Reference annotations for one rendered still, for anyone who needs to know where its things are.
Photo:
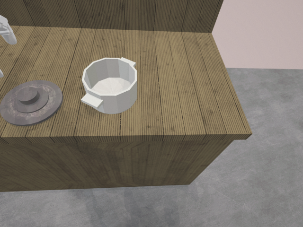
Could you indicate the knob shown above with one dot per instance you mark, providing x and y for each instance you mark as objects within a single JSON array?
[{"x": 28, "y": 95}]

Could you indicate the pot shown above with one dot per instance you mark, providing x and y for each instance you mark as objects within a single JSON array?
[{"x": 110, "y": 85}]

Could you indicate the left robot hand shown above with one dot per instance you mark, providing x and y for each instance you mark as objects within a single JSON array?
[{"x": 7, "y": 33}]

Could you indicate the table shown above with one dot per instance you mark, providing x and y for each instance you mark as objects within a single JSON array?
[{"x": 186, "y": 112}]

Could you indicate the lid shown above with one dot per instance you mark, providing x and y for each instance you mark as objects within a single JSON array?
[{"x": 49, "y": 102}]

